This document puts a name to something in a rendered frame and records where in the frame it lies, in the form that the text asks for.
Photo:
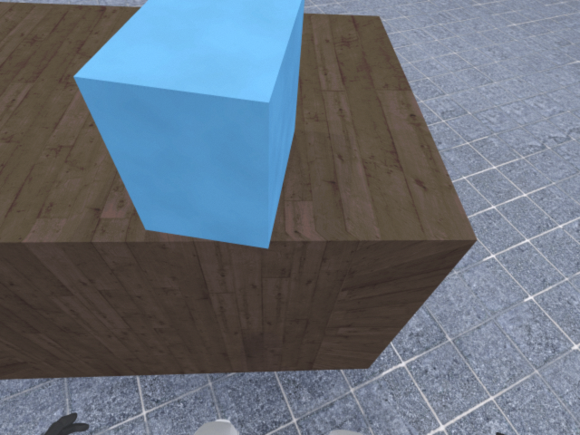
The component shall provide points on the pedestal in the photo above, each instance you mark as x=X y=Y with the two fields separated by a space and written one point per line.
x=368 y=223

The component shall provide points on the robot left hand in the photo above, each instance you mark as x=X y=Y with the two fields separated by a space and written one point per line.
x=65 y=426

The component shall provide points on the carton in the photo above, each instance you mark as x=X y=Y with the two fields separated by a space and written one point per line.
x=195 y=101

